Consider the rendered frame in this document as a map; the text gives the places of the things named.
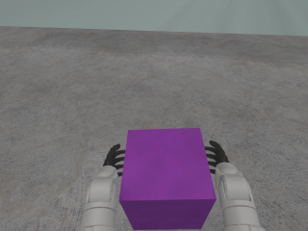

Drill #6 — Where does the left robot hand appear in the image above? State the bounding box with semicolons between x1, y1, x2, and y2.
103;144;126;177

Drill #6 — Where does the robot right forearm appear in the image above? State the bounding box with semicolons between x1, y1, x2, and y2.
215;162;266;231

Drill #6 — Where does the carton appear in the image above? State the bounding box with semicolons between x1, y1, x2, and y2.
119;127;217;230

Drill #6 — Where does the right robot hand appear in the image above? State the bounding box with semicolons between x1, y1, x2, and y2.
204;141;229;174

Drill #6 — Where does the robot left forearm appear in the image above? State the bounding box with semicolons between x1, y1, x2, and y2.
78;166;118;231

